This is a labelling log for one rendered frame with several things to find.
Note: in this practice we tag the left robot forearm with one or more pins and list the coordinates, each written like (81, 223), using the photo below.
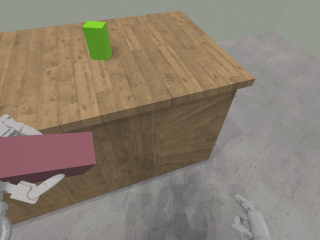
(6, 227)

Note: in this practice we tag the sponge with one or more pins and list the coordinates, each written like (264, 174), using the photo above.
(36, 158)

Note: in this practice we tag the right robot hand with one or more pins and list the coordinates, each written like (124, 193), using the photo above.
(248, 227)

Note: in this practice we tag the table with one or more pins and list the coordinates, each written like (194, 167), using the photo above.
(158, 104)

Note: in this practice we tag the left robot hand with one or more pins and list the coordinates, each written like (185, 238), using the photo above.
(24, 191)

